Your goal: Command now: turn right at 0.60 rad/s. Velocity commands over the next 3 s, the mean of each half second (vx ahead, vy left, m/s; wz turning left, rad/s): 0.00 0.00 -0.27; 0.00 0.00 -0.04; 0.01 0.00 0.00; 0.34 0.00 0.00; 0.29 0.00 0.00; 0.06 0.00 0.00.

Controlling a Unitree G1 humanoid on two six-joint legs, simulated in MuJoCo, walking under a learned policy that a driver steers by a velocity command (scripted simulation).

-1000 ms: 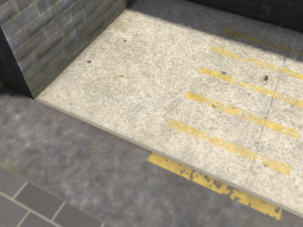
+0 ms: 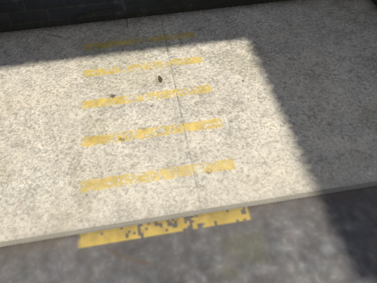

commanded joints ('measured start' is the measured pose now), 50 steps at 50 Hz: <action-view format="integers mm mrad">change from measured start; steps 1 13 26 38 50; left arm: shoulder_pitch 91 61 69 85 108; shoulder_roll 288 110 71 52 34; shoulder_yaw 65 1 -32 -41 -57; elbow -70 -4 127 296 414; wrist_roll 13 6 9 -1 -2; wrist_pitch -45 -56 -59 -68 -67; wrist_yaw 24 52 59 73 82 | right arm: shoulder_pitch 30 -6 -52 -7 25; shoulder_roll -42 -70 -62 -55 -25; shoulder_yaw -16 -14 19 28 47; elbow -107 -12 56 190 306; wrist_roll -8 2 7 10 10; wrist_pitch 8 47 -20 -26 -28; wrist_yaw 7 10 -3 -15 -19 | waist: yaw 13 31 33 12 16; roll -323 -139 89 -14 -9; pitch -109 -70 -36 -27 -15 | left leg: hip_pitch -341 -198 65 126 112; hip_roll -46 -66 41 6 -5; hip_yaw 1 -184 -329 -299 -299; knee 355 280 -268 -273 -287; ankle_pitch -304 -57 220 207 196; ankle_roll -39 -26 69 71 72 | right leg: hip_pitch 272 152 95 75 85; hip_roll -382 -207 -33 -65 -79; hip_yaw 557 278 202 212 202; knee -250 -258 -216 -253 -254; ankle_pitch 572 486 189 247 247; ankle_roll -153 -201 -51 -34 -34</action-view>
